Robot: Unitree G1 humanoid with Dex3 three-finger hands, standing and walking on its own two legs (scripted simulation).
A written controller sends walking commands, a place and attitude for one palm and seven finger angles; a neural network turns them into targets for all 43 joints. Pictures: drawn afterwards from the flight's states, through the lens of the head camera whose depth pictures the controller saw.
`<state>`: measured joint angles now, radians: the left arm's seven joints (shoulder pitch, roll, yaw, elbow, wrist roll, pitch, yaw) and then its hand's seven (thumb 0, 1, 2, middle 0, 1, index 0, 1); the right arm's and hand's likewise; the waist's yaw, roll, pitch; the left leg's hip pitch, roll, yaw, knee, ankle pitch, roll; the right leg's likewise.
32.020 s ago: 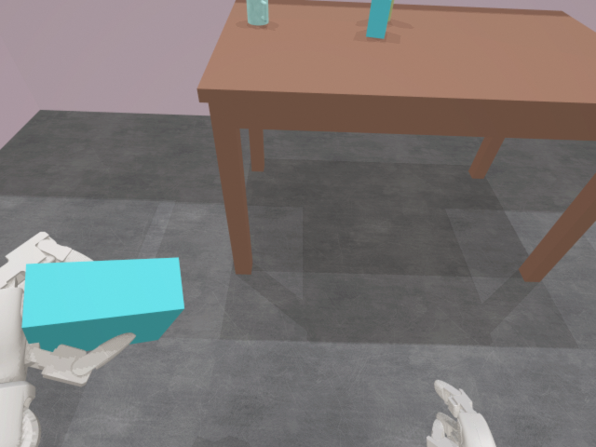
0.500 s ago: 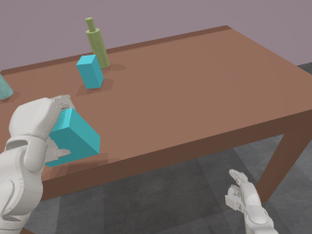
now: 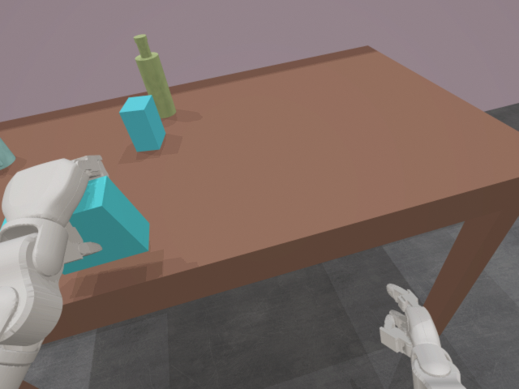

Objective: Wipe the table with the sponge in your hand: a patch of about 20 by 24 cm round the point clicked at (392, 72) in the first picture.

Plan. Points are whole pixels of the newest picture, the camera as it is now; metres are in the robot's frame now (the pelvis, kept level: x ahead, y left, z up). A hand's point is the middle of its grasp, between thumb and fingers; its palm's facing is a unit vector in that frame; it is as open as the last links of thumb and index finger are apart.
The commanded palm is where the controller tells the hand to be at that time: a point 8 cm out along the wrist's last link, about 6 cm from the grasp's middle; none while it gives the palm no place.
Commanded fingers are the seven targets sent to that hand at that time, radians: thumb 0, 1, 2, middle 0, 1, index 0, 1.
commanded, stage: move the sponge above the wiping area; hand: left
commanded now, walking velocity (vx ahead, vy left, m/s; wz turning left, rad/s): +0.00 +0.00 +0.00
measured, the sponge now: (92, 235) +0.25 +0.30 +0.15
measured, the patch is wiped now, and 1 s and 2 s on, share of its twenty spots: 0.00 0.00 0.00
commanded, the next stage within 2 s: none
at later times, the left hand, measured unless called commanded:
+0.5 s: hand (64, 196) +0.26 +0.32 +0.22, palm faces +0.25 -0.04 -0.97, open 9.8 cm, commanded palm +0.21 +0.31 +0.27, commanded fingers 0.00 0.10 1.30 -1.20 -1.60 -1.20 -1.60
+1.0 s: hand (60, 194) +0.27 +0.34 +0.21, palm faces +0.19 -0.02 -0.98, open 9.8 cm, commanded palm +0.22 +0.32 +0.26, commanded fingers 0.00 0.10 1.30 -1.20 -1.60 -1.20 -1.60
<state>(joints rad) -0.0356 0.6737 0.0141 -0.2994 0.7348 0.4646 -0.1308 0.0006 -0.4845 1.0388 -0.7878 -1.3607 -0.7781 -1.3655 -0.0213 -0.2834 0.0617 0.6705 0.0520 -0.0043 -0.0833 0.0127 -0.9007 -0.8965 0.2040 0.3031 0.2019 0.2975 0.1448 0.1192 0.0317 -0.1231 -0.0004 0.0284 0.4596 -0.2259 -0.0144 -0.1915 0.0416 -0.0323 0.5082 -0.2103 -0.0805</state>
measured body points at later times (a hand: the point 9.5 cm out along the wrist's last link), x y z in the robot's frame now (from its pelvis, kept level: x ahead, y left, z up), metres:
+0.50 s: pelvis +0.01 +0.02 +0.00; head -0.01 -0.03 +0.45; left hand +0.24 +0.32 +0.27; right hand +0.28 -0.14 -0.06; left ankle +0.02 +0.13 -0.74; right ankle +0.05 -0.07 -0.74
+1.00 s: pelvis +0.02 +0.01 +0.01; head +0.00 -0.04 +0.45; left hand +0.26 +0.33 +0.26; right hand +0.28 -0.16 -0.07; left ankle +0.02 +0.13 -0.74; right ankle +0.05 -0.07 -0.74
